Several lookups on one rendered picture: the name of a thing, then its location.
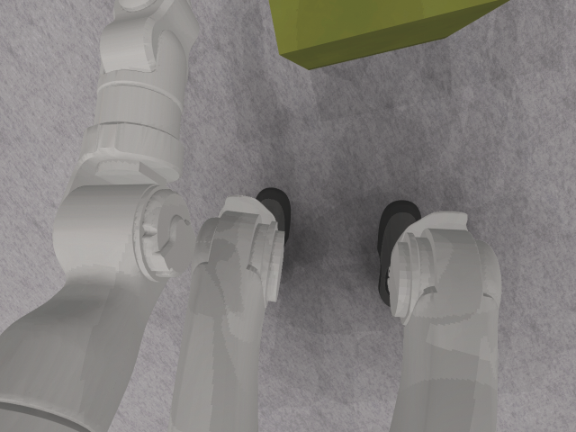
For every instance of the robot right foot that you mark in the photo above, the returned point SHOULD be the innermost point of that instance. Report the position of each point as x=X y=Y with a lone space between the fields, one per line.
x=396 y=217

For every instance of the robot left shin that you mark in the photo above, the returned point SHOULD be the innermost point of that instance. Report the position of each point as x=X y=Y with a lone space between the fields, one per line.
x=234 y=203

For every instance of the left robot upper arm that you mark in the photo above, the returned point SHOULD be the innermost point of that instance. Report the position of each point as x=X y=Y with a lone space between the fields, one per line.
x=65 y=366

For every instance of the carton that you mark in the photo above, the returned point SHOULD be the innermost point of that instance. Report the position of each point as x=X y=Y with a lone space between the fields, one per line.
x=319 y=33

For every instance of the left robot forearm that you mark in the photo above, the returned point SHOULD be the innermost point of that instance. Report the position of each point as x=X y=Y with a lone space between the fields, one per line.
x=140 y=97

